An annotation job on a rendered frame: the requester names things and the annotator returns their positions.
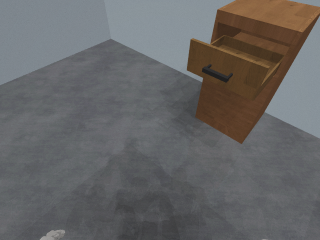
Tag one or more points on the handle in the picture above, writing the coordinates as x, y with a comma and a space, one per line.
216, 74

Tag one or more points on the cabinet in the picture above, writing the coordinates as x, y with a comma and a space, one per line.
281, 26

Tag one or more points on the drawer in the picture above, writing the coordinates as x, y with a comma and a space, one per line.
252, 66

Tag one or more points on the robot left hand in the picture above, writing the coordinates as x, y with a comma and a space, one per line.
54, 235

